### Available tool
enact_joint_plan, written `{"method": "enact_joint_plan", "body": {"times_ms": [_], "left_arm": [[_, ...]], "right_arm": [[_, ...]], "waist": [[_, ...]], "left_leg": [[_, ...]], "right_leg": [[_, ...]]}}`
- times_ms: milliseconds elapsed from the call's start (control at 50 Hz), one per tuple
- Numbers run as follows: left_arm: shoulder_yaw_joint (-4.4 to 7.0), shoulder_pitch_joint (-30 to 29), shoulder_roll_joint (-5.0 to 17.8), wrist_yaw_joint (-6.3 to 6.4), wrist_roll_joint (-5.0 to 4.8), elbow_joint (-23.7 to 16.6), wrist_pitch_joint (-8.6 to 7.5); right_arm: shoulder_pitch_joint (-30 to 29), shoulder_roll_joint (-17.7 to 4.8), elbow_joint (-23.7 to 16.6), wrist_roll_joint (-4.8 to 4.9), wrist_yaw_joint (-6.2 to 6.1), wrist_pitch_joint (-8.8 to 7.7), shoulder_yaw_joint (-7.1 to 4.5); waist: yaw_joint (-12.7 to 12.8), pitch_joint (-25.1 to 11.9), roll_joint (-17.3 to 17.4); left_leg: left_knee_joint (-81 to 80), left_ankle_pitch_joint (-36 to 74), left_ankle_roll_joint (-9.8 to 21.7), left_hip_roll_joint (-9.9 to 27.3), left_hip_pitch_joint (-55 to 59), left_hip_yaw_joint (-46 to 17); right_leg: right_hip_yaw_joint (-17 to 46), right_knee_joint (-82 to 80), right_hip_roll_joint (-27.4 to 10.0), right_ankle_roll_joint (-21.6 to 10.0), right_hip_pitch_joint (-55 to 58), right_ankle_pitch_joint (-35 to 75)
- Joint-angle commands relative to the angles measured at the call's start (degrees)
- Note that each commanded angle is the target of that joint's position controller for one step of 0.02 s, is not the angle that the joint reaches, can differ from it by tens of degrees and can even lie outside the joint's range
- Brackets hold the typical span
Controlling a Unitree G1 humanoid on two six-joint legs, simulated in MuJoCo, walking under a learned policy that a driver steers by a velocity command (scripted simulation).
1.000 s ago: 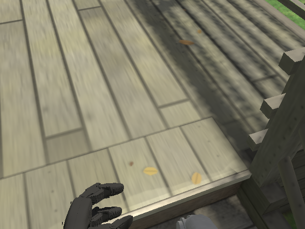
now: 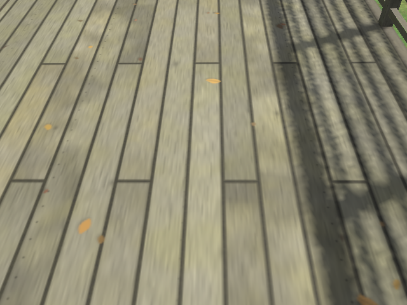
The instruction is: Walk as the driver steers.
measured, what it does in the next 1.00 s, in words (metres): walks ahead, turning left: right foot, then left foot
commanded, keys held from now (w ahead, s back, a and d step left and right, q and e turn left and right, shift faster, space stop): w+q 0.64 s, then q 0.04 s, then e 0.32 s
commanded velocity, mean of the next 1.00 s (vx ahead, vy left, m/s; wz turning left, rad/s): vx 0.41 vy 0.00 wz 0.42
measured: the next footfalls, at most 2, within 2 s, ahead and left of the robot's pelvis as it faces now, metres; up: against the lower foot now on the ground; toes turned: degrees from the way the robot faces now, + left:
right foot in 0.14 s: +0.25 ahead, -0.15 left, +0.00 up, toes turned +3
left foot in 0.66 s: +0.44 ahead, +0.18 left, +0.00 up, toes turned +28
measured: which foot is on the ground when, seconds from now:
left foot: down 0.00-0.16, up 0.18-0.64, down 0.66-1.00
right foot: up 0.00-0.12, down 0.14-0.66, up 0.68-1.00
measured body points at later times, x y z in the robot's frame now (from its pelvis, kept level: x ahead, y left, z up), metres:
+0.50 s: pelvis +0.26 -0.04 +0.02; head +0.27 -0.03 +0.47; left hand +0.17 +0.22 -0.12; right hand +0.52 -0.20 -0.07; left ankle +0.36 +0.16 -0.64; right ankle +0.21 -0.15 -0.72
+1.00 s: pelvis +0.47 +0.07 +0.02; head +0.50 +0.08 +0.46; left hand +0.50 +0.36 -0.10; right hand +0.70 -0.11 -0.10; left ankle +0.41 +0.16 -0.72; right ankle +0.64 -0.02 -0.68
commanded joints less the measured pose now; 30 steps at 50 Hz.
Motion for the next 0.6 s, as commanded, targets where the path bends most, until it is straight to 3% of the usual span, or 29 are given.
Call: {"method": "enact_joint_plan", "body": {"times_ms": [20,40,60,80,100,120,140,160,180,200,220,240,260,280,320,340,360,380,400,420,440,460,480,500,520,540,560,580,600], "left_arm": [[0.05,-11.28,0.2,0.11,-0.92,-5.07,0.66],[-0.14,-12.0,-0.64,0.43,-1.45,-4.92,0.58],[0.0,-14.03,0.69,0.82,-2.4,-5.83,-0.17],[0.38,-14.86,2.18,1.41,-3.01,-5.28,-0.98],[0.27,-14.09,2.84,1.95,-3.02,-4.59,-1.71],[1.99,-10.88,6.13,2.7,-3.54,-3.97,-2.2],[3.19,-1.97,9.18,3.73,-4.14,-1.68,-3.28],[3.95,8.48,12.16,4.4,-3.11,0.2,-3.93],[3.99,18.3,12.87,3.84,-3.92,2.56,-3.33],[4.73,18.17,10.99,4.5,-2.77,3.15,-3.17],[4.0,14.04,8.73,3.89,-3.78,3.32,-3.14],[2.57,10.16,4.21,4.25,-3.24,3.04,-2.97],[1.37,8.62,-0.52,3.99,-4.3,4.54,-2.84],[0.81,6.57,-2.53,4.43,-4.24,3.92,-2.54],[1.88,4.39,-0.33,5.51,-3.09,4.88,-2.66],[2.42,5.49,1.38,5.73,-1.76,5.38,-2.91],[5.47,3.66,9.77,4.84,-4.6,5.17,-3.27],[5.7,4.68,9.59,4.29,-5.28,6.21,-3.49],[5.4,6.26,8.3,4.37,-5.53,7.44,-3.47],[5.23,6.24,7.85,4.44,-5.2,7.62,-3.23],[5.29,5.59,8.36,4.71,-4.84,7.18,-3.32],[5.33,7.2,7.92,4.9,-5.08,7.62,-3.35],[5.72,7.22,9.11,4.89,-5.69,7.16,-3.38],[6.26,8.81,10.93,5.03,-6.02,6.94,-2.97],[6.69,10.39,12.01,4.85,-5.86,7.94,-3.24],[7.16,11.67,13.0,4.71,-5.91,7.71,-3.03],[7.59,12.59,13.46,4.68,-6.67,7.96,-2.77],[8.0,13.71,14.41,4.64,-6.88,7.29,-1.93],[8.16,14.65,14.93,4.7,-6.7,7.61,-1.4]], "right_arm": [[-10.5,-8.83,-8.98,2.22,-0.68,-2.57,-2.61],[-5.88,-8.96,-7.88,2.22,-0.31,-2.23,-3.22],[-1.7,-8.89,-7.09,1.27,0.07,-1.57,-3.99],[-0.08,-8.91,-7.55,1.08,0.55,-0.9,-4.32],[-0.3,-10.67,-7.71,0.26,0.98,-0.23,-5.01],[-3.57,-11.9,-9.3,0.49,1.46,-0.16,-5.13],[-7.0,-11.65,-10.95,0.32,1.53,-0.43,-5.19],[-5.15,-5.81,-13.63,0.06,1.05,-0.91,-3.68],[-1.52,-2.07,-16.08,-1.01,1.44,-1.45,-2.15],[-8.32,-7.45,-14.61,-0.94,1.31,-0.64,-3.56],[-10.27,-6.78,-14.06,-0.84,0.3,0.32,-3.58],[-10.33,-7.52,-13.12,-1.07,0.08,0.65,-3.91],[-11.54,-4.51,-12.61,-1.92,0.23,0.56,-3.3],[-13.84,-3.14,-13.54,-2.69,0.88,0.79,-2.61],[-17.72,-3.02,-14.12,-1.46,1.95,1.44,-2.56],[-19.18,-2.27,-14.51,-0.97,2.2,1.76,-1.95],[-17.72,-8.17,-17.33,5.78,-2.03,3.95,-4.62],[-16.9,-7.53,-17.57,4.81,-3.55,5.14,-4.06],[-16.63,-8.01,-18.93,2.59,-4.36,6.36,-4.6],[-17.6,-8.12,-20.25,2.05,-4.36,6.9,-4.72],[-19.52,-8.01,-21.92,2.39,-4.08,7.18,-4.77],[-21.7,-7.48,-23.12,2.75,-3.7,7.35,-4.57],[-23.53,-7.39,-23.71,3.7,-3.11,7.51,-4.51],[-25.15,-7.1,-24.98,3.48,-2.48,7.78,-4.38],[-28.25,-6.42,-25.77,3.99,-2.08,7.21,-3.9],[-30.33,-7.72,-26.88,4.2,-1.58,6.8,-4.16],[-31.88,-8.06,-27.86,4.09,-1.51,6.5,-4.33],[-30.3,-8.06,-28.52,3.24,-0.56,6.59,-4.45],[-30.6,-8.23,-29.91,3.01,-0.24,6.64,-4.88]], "waist": [[0.56,2.62,0.56],[-0.82,4.2,4.5],[-2.3,5.52,4.73],[-2.31,5.59,4.85],[-1.76,4.88,5.64],[1.4,2.88,7.23],[4.87,-3.01,3.36],[6.42,-14.03,-7.23],[8.27,-25.11,-26.14],[11.04,-7.66,-10.96],[8.42,-1.61,-6.53],[5.7,0.86,-3.04],[3.57,2.23,-2.36],[2.26,2.68,-2.04],[1.79,3.6,-1.75],[2.05,3.38,-2.04],[0.47,9.74,0.3],[0.17,8.01,-0.57],[-0.31,9.47,-2.18],[-0.03,9.93,-3.42],[0.39,9.68,-3.63],[1.54,9.67,-3.84],[2.73,8.35,-2.14],[4.12,8.27,-1.29],[4.7,8.63,-0.36],[5.71,9.94,0.5],[6.55,11.37,1.04],[6.44,10.48,0.85],[5.57,9.14,-0.79]], "left_leg": [[-15.0,27.34,8.95,8.98,-16.08,-8.04],[-13.6,27.97,9.37,10.5,-9.67,-9.59],[-11.43,27.93,9.18,12.22,-2.71,-11.78],[-10.3,30.26,9.14,14.53,3.55,-14.82],[-7.61,31.67,8.09,16.02,7.33,-16.36],[-6.38,43.75,7.9,16.59,5.25,-18.64],[2.43,46.25,3.88,12.54,-0.83,-15.0],[18.66,31.13,-0.76,3.57,-13.26,-8.68],[37.15,-11.11,-4.33,-2.74,-34.26,-5.04],[48.7,-6.24,-2.45,3.77,-45.5,-3.13],[53.74,-0.1,-0.94,7.67,-44.41,-1.47],[49.75,6.52,-0.25,11.36,-39.31,-0.41],[47.94,8.8,0.92,13.81,-34.3,0.22],[47.28,6.34,0.88,15.25,-31.92,0.84],[44.09,5.99,0.57,15.82,-31.97,1.55],[42.39,9.76,0.28,16.82,-33.42,1.75],[39.66,13.35,-3.07,16.91,-33.88,-0.64],[38.42,15.16,-4.47,16.93,-32.33,0.07],[35.76,17.7,-5.42,17.44,-29.84,0.99],[32.05,19.98,-5.55,17.1,-27.72,2.75],[27.04,22.31,-5.08,16.84,-26.62,3.69],[22.74,23.66,-4.18,17.19,-26.35,3.99],[17.97,24.29,-3.97,16.58,-24.75,5.07],[14.19,24.08,-3.77,16.59,-24.14,5.65],[11.26,22.37,-2.71,16.87,-24.69,5.83],[7.93,20.42,-2.01,16.86,-26.75,5.73],[4.9,19.23,-1.31,16.3,-27.63,7.0],[3.28,15.89,-1.02,14.75,-25.26,9.29],[2.47,13.21,0.5,12.58,-21.32,10.91]], "right_leg": [[-6.91,-21.26,2.36,4.85,27.43,0.3],[-6.42,-26.66,2.65,5.48,25.81,1.63],[-5.53,-33.59,2.66,5.26,23.05,2.61],[-5.84,-39.41,3.3,5.06,21.5,1.88],[-4.61,-44.7,3.05,3.42,24.57,1.38],[-6.98,-42.62,4.86,1.32,33.59,2.99],[-3.97,-40.32,2.49,-3.77,49.79,9.13],[4.58,-39.52,-6.46,-12.95,72.19,23.83],[31.09,-48.38,-18.77,-25.01,92.69,16.43],[31.34,-53.94,-17.54,-17.32,79.6,-3.28],[24.62,-56.25,-16.62,-12.88,66.99,-17.29],[18.57,-59.35,-16.11,-10.7,57.44,-15.83],[13.34,-62.09,-14.81,-10.47,50.84,-8.05],[9.76,-64.35,-13.59,-10.56,47.65,-5.5],[1.38,-67.44,-11.45,-11.14,45.83,-0.07],[-1.73,-69.01,-11.23,-11.43,46.59,2.98],[-6.33,-67.41,-8.98,-5.63,44.47,6.84],[-8.71,-67.29,-8.71,-5.28,43.8,8.0],[-12.16,-66.74,-7.87,-5.43,41.64,10.32],[-14.22,-66.72,-6.94,-5.33,40.29,11.2],[-15.23,-66.2,-6.3,-4.97,40.56,10.75],[-15.3,-66.12,-6.81,-5.18,42.75,9.75],[-16.15,-66.23,-7.62,-5.29,44.97,7.15],[-16.11,-65.47,-8.44,-5.28,48.42,6.78],[-15.11,-65.28,-10.35,-5.64,50.98,4.31],[-15.43,-64.42,-10.71,-5.48,55.34,4.74],[-15.58,-64.05,-11.53,-4.95,58.19,6.1],[-16.56,-60.97,-11.39,-4.59,61.33,15.0],[-16.81,-57.61,-11.94,-4.75,62.24,28.39]]}}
